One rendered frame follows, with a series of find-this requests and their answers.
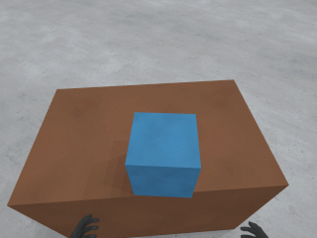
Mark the carton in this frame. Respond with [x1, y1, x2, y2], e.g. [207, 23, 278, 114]
[125, 112, 201, 198]

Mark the right robot hand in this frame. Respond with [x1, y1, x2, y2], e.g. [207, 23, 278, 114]
[240, 221, 268, 238]

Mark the left robot hand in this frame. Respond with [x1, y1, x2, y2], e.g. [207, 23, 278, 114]
[69, 214, 99, 238]

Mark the pedestal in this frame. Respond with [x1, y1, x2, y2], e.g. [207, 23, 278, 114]
[7, 79, 289, 238]

